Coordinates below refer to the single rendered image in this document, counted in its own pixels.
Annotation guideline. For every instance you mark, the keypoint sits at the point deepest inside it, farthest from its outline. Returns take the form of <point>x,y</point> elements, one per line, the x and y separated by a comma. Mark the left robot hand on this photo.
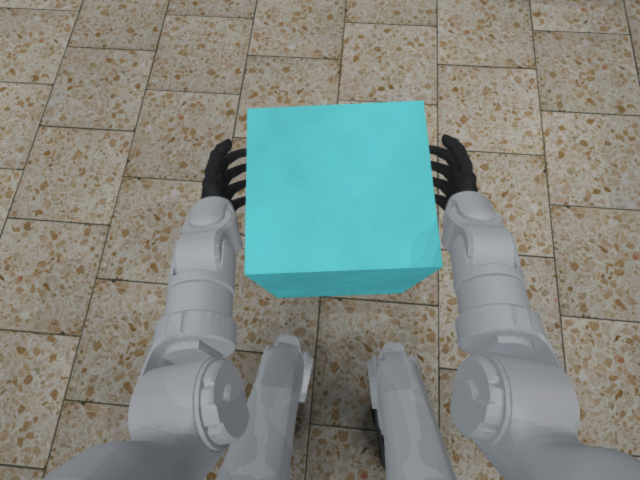
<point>217,177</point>

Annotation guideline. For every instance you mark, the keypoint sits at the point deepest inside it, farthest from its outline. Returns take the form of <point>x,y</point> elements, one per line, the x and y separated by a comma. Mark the carton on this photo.
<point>340,199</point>

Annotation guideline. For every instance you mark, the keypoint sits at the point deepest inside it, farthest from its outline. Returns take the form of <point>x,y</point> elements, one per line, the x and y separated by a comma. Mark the right robot hand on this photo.
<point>458,172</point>

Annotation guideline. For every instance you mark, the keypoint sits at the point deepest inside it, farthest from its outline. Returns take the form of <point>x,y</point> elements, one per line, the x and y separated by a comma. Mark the robot right upper arm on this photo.
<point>523,415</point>

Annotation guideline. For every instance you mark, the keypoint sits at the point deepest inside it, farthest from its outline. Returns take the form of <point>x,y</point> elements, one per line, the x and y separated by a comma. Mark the robot left shin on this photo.
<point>284,338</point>

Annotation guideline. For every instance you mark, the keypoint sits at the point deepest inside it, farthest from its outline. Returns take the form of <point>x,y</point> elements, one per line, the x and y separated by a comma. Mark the left robot forearm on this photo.
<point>197,322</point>

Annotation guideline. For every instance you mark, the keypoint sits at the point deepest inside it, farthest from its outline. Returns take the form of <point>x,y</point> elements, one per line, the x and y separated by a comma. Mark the right robot forearm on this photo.
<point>494,310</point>

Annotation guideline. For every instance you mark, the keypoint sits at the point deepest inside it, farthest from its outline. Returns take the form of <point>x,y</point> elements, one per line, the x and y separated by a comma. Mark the right robot thigh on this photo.
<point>413,444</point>

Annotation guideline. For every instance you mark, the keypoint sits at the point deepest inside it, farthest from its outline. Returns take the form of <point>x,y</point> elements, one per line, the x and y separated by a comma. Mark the robot left upper arm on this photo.
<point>182,417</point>

